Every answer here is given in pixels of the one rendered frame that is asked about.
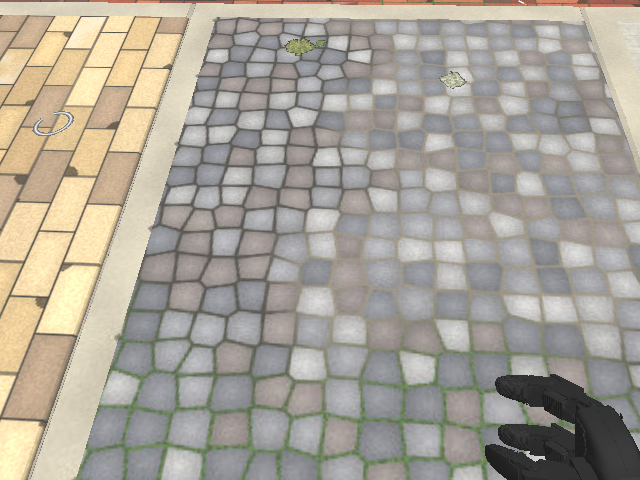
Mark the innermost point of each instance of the right robot hand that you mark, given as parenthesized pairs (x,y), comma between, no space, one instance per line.
(602,447)

